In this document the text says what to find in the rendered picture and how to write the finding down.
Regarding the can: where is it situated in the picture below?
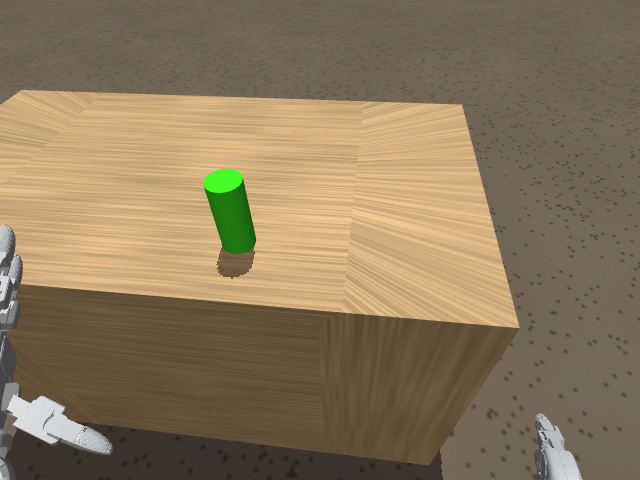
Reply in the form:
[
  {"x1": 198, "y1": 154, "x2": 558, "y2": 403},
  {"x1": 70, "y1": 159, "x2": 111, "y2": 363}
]
[{"x1": 203, "y1": 169, "x2": 256, "y2": 254}]

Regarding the right robot hand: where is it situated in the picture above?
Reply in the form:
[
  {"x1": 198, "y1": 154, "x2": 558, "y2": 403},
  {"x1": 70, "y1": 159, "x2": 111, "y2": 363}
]
[{"x1": 534, "y1": 413, "x2": 583, "y2": 480}]

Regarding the left robot arm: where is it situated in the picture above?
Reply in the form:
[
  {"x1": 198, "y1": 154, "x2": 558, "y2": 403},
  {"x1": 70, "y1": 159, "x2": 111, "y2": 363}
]
[{"x1": 0, "y1": 429, "x2": 16, "y2": 480}]

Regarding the left robot hand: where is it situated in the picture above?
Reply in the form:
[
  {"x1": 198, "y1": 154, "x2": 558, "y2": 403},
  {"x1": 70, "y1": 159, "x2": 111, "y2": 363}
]
[{"x1": 0, "y1": 225, "x2": 113, "y2": 455}]

